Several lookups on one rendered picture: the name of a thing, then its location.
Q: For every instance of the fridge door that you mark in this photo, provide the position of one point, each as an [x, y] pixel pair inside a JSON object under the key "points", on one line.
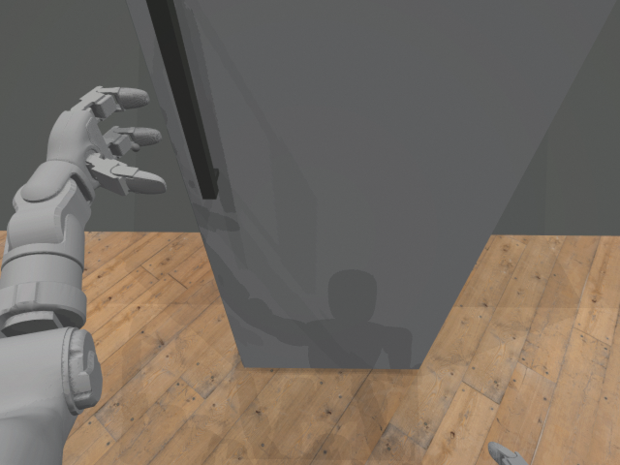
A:
{"points": [[366, 151]]}

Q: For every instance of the handle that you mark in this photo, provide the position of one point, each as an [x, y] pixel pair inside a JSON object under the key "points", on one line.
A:
{"points": [[167, 30]]}

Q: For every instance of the robot left hand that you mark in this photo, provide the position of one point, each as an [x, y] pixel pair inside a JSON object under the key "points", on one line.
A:
{"points": [[76, 138]]}

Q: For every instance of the robot right hand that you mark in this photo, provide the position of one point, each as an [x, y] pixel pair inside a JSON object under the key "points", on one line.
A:
{"points": [[504, 456]]}

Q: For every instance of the left robot upper arm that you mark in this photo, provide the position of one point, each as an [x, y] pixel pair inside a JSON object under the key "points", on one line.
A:
{"points": [[47, 379]]}

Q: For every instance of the robot left forearm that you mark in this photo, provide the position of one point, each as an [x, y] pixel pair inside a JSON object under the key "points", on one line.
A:
{"points": [[43, 261]]}

